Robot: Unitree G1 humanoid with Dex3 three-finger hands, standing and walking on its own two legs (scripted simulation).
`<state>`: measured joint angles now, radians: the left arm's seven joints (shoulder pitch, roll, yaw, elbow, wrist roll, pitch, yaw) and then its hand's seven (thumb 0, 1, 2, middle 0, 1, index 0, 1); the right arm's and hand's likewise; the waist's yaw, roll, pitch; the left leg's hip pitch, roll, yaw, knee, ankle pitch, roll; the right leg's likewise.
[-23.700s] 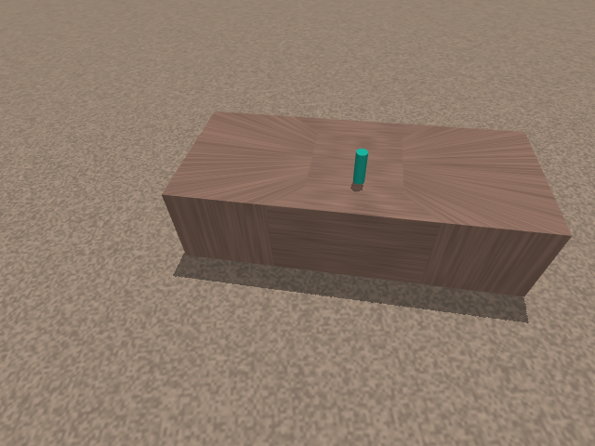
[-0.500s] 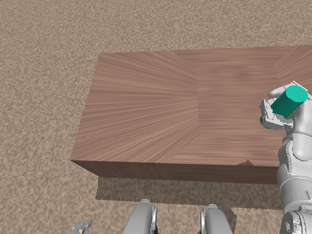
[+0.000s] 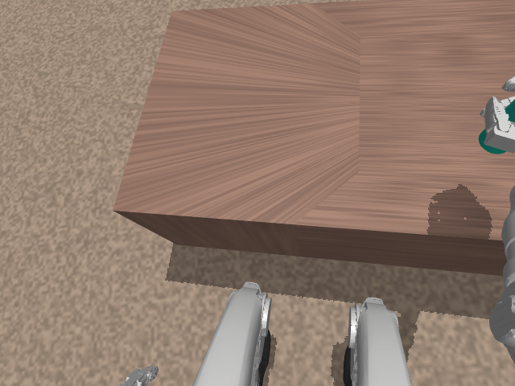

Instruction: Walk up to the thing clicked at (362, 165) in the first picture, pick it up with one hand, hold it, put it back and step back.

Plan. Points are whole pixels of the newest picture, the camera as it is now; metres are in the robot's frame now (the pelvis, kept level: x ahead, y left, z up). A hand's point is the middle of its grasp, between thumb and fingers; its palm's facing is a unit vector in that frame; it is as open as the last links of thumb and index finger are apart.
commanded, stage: crouch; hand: right
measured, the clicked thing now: out of the picture +0.51 -0.26 +0.03
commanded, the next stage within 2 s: lower in 0.50 s
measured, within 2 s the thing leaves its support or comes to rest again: neither
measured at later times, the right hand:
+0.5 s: hand (497, 110) +0.55 -0.26 -0.02, palm faces +0.30 +0.95 +0.00, open 5.7 cm
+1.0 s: hand (481, 125) +0.56 -0.26 -0.07, palm faces +0.30 +0.95 -0.01, open 5.7 cm
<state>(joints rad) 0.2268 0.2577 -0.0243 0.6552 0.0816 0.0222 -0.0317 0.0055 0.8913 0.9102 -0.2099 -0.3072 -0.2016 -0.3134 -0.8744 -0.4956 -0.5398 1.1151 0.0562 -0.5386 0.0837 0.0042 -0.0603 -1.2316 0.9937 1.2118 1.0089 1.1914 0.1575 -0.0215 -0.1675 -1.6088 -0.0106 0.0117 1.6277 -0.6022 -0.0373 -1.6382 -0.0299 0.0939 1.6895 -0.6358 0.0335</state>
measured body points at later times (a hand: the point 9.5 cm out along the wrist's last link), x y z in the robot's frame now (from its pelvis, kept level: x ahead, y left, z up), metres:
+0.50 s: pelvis -0.01 +0.00 -0.05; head +0.21 -0.04 +0.34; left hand +0.03 +0.27 -0.16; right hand +0.53 -0.31 -0.01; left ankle +0.07 +0.14 -0.52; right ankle +0.05 -0.13 -0.52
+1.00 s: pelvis -0.02 +0.00 -0.10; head +0.22 -0.04 +0.28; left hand +0.01 +0.28 -0.21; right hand +0.54 -0.31 -0.07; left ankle +0.07 +0.14 -0.52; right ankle +0.05 -0.13 -0.52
